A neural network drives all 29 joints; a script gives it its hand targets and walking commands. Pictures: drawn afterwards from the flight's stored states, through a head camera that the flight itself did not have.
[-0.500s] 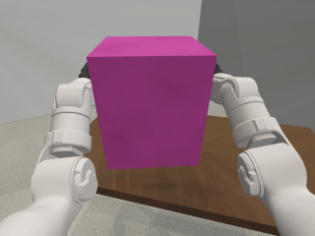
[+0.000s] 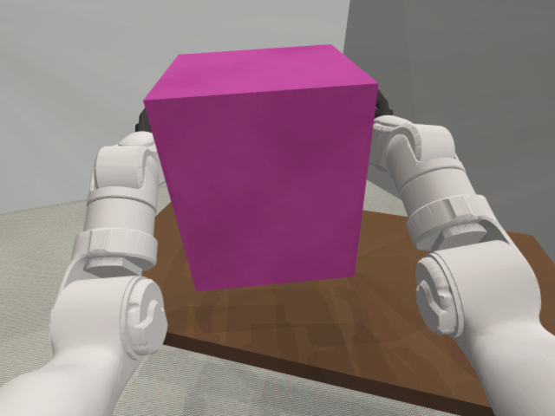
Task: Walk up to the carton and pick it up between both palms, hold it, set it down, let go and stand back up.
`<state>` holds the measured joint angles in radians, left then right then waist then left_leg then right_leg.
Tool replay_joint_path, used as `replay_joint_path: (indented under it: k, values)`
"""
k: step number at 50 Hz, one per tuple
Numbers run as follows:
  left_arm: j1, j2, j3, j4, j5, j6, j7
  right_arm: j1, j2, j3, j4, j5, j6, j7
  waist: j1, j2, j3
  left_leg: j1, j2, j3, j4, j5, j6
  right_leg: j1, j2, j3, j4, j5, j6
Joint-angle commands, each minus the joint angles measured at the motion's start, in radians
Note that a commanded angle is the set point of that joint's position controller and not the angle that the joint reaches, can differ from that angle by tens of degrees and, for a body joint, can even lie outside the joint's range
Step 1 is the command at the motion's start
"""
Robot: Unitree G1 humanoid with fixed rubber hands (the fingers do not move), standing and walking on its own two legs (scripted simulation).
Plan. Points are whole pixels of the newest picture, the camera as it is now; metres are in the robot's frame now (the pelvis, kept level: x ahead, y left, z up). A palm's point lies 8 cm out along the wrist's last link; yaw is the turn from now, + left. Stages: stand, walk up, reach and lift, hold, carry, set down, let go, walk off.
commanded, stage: set down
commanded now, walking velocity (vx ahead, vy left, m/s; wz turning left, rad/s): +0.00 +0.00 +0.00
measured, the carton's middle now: (265, 164) +0.36 +0.00 +0.30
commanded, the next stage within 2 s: none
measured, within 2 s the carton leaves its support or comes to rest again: neither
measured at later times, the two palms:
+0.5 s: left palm (168, 194) +0.42 +0.14 +0.22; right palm (361, 196) +0.39 -0.16 +0.23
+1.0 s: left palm (175, 193) +0.43 +0.13 +0.22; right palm (364, 198) +0.40 -0.17 +0.22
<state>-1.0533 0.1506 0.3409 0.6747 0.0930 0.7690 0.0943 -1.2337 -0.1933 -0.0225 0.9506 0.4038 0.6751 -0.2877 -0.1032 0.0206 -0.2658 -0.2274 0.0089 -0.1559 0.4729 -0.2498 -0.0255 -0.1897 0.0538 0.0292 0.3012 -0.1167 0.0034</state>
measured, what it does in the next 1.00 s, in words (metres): stands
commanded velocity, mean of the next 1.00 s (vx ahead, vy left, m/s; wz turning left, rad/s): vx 0.00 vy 0.00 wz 0.00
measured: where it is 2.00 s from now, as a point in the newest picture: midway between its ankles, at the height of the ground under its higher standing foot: outside the picture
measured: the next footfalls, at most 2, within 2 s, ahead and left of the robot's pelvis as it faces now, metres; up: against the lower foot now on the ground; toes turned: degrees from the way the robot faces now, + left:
none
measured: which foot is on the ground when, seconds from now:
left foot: down 0.00-1.00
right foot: down 0.00-1.00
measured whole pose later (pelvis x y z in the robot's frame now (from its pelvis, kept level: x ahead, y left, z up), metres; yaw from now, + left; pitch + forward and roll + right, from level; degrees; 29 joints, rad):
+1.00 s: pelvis +0.02 +0.01 +0.00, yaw +0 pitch -4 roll -2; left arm -0.88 0.08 0.35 0.72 0.16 0.49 0.10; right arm -0.96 -0.08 -0.11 0.94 0.22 0.32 -0.18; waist -0.14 -0.01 -0.09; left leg -0.07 0.00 -0.13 0.40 -0.26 -0.01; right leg -0.05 0.03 0.04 0.26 -0.14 0.01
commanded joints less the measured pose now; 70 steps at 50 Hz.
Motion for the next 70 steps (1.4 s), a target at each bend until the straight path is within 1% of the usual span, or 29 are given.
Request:
replay_joint_path:
  k: [1, 4, 6, 7, 11, 13, 14, 15, 20, 23, 27, 28, 30, 36, 39, 43, 45, 47, 48, 49, 52, 54, 55, 58, 60, 61, 64, 67, 70]
  values:
    - [-1.038, -0.546, -0.167, -0.037, -0.084, -0.185, -0.193, -0.847, 0.622, -0.055, -0.110, -0.007, -0.169, 0.182, -0.034, 0.069, -0.172, 0.019, -0.035, 0.077, -0.172, 0.041, -0.013, 0.217, 0.011, -0.035, -0.062, 0.008, 0.006]
    - [-0.886, -0.480, -0.079, 0.091, 0.019, -0.206, -0.226, -0.730, 0.542, -0.119, 0.006, -0.102, -0.219, 0.186, -0.041, 0.058, -0.074, 0.048, -0.038, 0.098, -0.205, 0.059, -0.015, 0.255, 0.003, -0.037, -0.083, 0.011, 0.009]
    - [-0.869, -0.477, -0.100, 0.044, 0.030, -0.236, -0.235, -0.677, 0.553, -0.120, -0.002, -0.128, -0.262, 0.187, -0.048, 0.077, -0.098, 0.067, -0.039, 0.101, -0.214, 0.105, -0.025, 0.301, 0.003, -0.043, -0.076, 0.064, 0.001]
    - [-0.875, -0.500, -0.120, 0.013, 0.010, -0.248, -0.232, -0.713, 0.569, -0.090, -0.054, -0.124, -0.290, 0.187, -0.045, 0.053, -0.168, 0.109, -0.047, 0.108, -0.189, 0.170, -0.033, 0.311, 0.009, -0.058, -0.062, 0.123, 0.004]
    - [-0.853, -0.581, -0.233, -0.100, -0.035, -0.288, -0.211, -0.757, 0.611, 0.028, -0.225, -0.072, -0.389, 0.179, -0.049, 0.057, -0.319, 0.251, -0.061, 0.114, -0.103, 0.444, -0.050, 0.354, 0.022, -0.079, -0.038, 0.309, 0.013]
    - [-0.886, -0.658, -0.333, -0.207, -0.082, -0.311, -0.191, -0.816, 0.639, 0.107, -0.368, -0.039, -0.423, 0.178, -0.052, 0.113, -0.410, 0.284, -0.062, 0.109, -0.069, 0.523, -0.075, 0.369, 0.030, -0.088, -0.030, 0.343, 0.007]
    - [-0.888, -0.694, -0.374, -0.246, -0.109, -0.316, -0.179, -0.825, 0.666, 0.158, -0.431, -0.016, -0.431, 0.179, -0.053, 0.096, -0.431, 0.299, -0.063, 0.106, -0.045, 0.574, -0.078, 0.363, 0.035, -0.096, -0.023, 0.384, 0.008]
    - [-0.916, -0.717, -0.425, -0.302, -0.132, -0.325, -0.173, -0.831, 0.687, 0.182, -0.472, -0.006, -0.432, 0.175, -0.072, 0.109, -0.464, 0.306, -0.064, 0.097, -0.032, 0.593, -0.079, 0.359, 0.034, -0.090, -0.014, 0.409, 0.009]
    - [-0.918, -0.825, -0.596, -0.446, -0.204, -0.319, -0.124, -0.850, 0.727, 0.286, -0.666, 0.045, -0.429, 0.168, -0.092, 0.158, -0.573, 0.345, -0.069, 0.077, 0.033, 0.637, -0.107, 0.312, 0.045, -0.086, 0.013, 0.457, 0.006]
    - [-0.884, -0.853, -0.641, -0.489, -0.236, -0.294, -0.102, -0.853, 0.737, 0.331, -0.771, 0.077, -0.392, 0.161, -0.088, 0.115, -0.564, 0.327, -0.075, 0.065, 0.044, 0.621, -0.097, 0.303, 0.046, -0.078, 0.023, 0.493, 0.017]
    - [-0.827, -0.807, -0.586, -0.480, -0.191, -0.258, -0.107, -0.742, 0.705, 0.302, -0.660, 0.058, -0.332, 0.164, -0.082, 0.104, -0.454, 0.264, -0.071, 0.069, -0.005, 0.493, -0.078, 0.299, 0.036, -0.056, 0.020, 0.412, 0.021]
    - [-0.828, -0.784, -0.573, -0.447, -0.193, -0.248, -0.113, -0.723, 0.706, 0.277, -0.615, 0.051, -0.317, 0.166, -0.096, 0.083, -0.410, 0.237, -0.073, 0.066, -0.022, 0.440, -0.069, 0.273, 0.035, -0.058, 0.009, 0.373, 0.026]
    - [-0.801, -0.737, -0.491, -0.385, -0.144, -0.244, -0.127, -0.673, 0.685, 0.246, -0.492, 0.026, -0.297, 0.175, -0.068, 0.078, -0.314, 0.223, -0.069, 0.073, -0.060, 0.379, -0.059, 0.267, 0.026, -0.057, -0.003, 0.334, 0.026]
    - [-0.725, -0.668, -0.302, -0.169, -0.048, -0.245, -0.170, -0.656, 0.669, 0.162, -0.343, -0.027, -0.312, 0.201, -0.013, 0.006, -0.193, 0.189, -0.061, 0.098, -0.114, 0.315, -0.036, 0.302, 0.025, -0.064, -0.018, 0.281, 0.038]
    - [-0.721, -0.647, -0.268, -0.138, -0.037, -0.271, -0.181, -0.675, 0.689, 0.153, -0.349, -0.051, -0.349, 0.206, -0.005, -0.035, -0.254, 0.213, -0.056, 0.102, -0.119, 0.352, -0.026, 0.322, 0.030, -0.068, -0.023, 0.334, 0.041]
    - [-0.765, -0.693, -0.327, -0.190, -0.070, -0.329, -0.177, -0.682, 0.699, 0.154, -0.394, -0.067, -0.410, 0.207, -0.033, 0.005, -0.329, 0.292, -0.052, 0.103, -0.080, 0.473, -0.059, 0.315, 0.038, -0.084, -0.016, 0.405, 0.033]
    - [-0.780, -0.711, -0.340, -0.159, -0.070, -0.345, -0.176, -0.684, 0.702, 0.134, -0.382, -0.102, -0.425, 0.209, -0.049, 0.001, -0.300, 0.293, -0.053, 0.105, -0.094, 0.416, -0.058, 0.301, 0.034, -0.088, -0.030, 0.367, 0.032]
    - [-0.810, -0.733, -0.381, -0.173, -0.084, -0.363, -0.169, -0.685, 0.693, 0.109, -0.385, -0.128, -0.449, 0.212, -0.066, 0.055, -0.335, 0.318, -0.048, 0.106, -0.085, 0.438, -0.075, 0.267, 0.031, -0.090, -0.027, 0.342, 0.022]
    - [-0.826, -0.750, -0.396, -0.184, -0.098, -0.379, -0.160, -0.693, 0.702, 0.104, -0.379, -0.137, -0.460, 0.216, -0.073, 0.053, -0.357, 0.336, -0.047, 0.100, -0.078, 0.450, -0.082, 0.246, 0.036, -0.099, -0.026, 0.348, 0.017]
    - [-0.853, -0.777, -0.437, -0.222, -0.111, -0.394, -0.148, -0.683, 0.711, 0.111, -0.374, -0.134, -0.470, 0.222, -0.095, 0.080, -0.376, 0.363, -0.044, 0.088, -0.070, 0.473, -0.093, 0.220, 0.038, -0.103, -0.024, 0.350, 0.011]
    - [-0.844, -0.773, -0.449, -0.165, -0.102, -0.409, -0.143, -0.670, 0.702, 0.092, -0.340, -0.158, -0.480, 0.229, -0.092, 0.103, -0.333, 0.328, -0.045, 0.095, -0.072, 0.429, -0.094, 0.220, 0.023, -0.092, -0.032, 0.297, 0.008]
    - [-0.796, -0.783, -0.431, -0.116, -0.096, -0.408, -0.146, -0.667, 0.699, 0.097, -0.335, -0.171, -0.486, 0.232, -0.086, 0.074, -0.315, 0.316, -0.049, 0.099, -0.081, 0.404, -0.086, 0.222, 0.025, -0.099, -0.032, 0.290, 0.011]
    - [-0.806, -0.791, -0.447, -0.138, -0.103, -0.419, -0.143, -0.661, 0.703, 0.101, -0.333, -0.163, -0.491, 0.234, -0.087, 0.104, -0.348, 0.322, -0.048, 0.097, -0.080, 0.432, -0.088, 0.225, 0.021, -0.097, -0.028, 0.315, 0.009]
    - [-0.850, -0.805, -0.450, -0.170, -0.118, -0.452, -0.126, -0.695, 0.741, 0.130, -0.368, -0.156, -0.507, 0.243, -0.060, 0.094, -0.450, 0.299, -0.062, 0.103, -0.064, 0.445, -0.088, 0.251, 0.018, -0.094, 0.000, 0.363, 0.022]
    - [-0.884, -0.839, -0.512, -0.236, -0.146, -0.474, -0.106, -0.742, 0.760, 0.167, -0.446, -0.127, -0.521, 0.246, -0.069, 0.114, -0.535, 0.318, -0.061, 0.094, -0.034, 0.525, -0.098, 0.274, 0.020, -0.089, 0.018, 0.442, 0.018]
    - [-0.856, -0.853, -0.505, -0.198, -0.145, -0.468, -0.101, -0.759, 0.753, 0.185, -0.484, -0.118, -0.518, 0.244, -0.065, 0.114, -0.552, 0.313, -0.063, 0.094, -0.025, 0.537, -0.093, 0.277, 0.018, -0.084, 0.021, 0.479, 0.023]
    - [-0.835, -0.815, -0.475, -0.177, -0.134, -0.463, -0.110, -0.680, 0.756, 0.172, -0.403, -0.128, -0.483, 0.240, -0.067, 0.074, -0.462, 0.241, -0.070, 0.098, -0.061, 0.431, -0.077, 0.297, 0.011, -0.079, 0.030, 0.462, 0.036]
    - [-0.706, -0.736, -0.345, -0.024, -0.069, -0.429, -0.148, -0.639, 0.741, 0.153, -0.367, -0.152, -0.449, 0.231, -0.036, -0.021, -0.335, 0.150, -0.074, 0.110, -0.107, 0.293, -0.032, 0.353, -0.001, -0.058, 0.025, 0.440, 0.060]
    - [-0.750, -0.692, -0.289, 0.006, -0.060, -0.444, -0.175, -0.638, 0.748, 0.083, -0.315, -0.197, -0.453, 0.238, -0.033, -0.024, -0.318, 0.094, -0.075, 0.122, -0.153, 0.225, -0.018, 0.372, -0.009, -0.063, 0.023, 0.393, 0.063]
